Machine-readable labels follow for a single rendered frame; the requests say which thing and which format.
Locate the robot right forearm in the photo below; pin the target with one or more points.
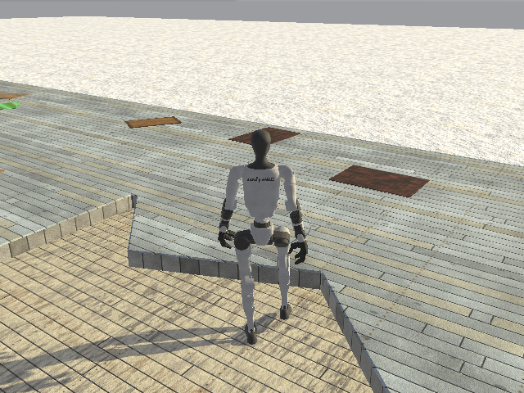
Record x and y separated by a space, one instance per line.
297 224

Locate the right robot thigh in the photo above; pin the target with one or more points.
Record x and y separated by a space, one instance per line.
281 239

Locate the robot right upper arm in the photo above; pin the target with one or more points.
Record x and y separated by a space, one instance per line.
287 173

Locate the robot left upper arm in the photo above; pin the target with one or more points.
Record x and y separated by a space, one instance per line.
232 186

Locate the robot right hand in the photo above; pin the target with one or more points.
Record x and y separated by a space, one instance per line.
303 251

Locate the left robot shin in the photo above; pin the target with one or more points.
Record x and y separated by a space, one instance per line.
248 306

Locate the robot left hand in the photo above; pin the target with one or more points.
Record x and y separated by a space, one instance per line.
226 236

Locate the robot left forearm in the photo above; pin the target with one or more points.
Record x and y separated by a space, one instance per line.
225 219

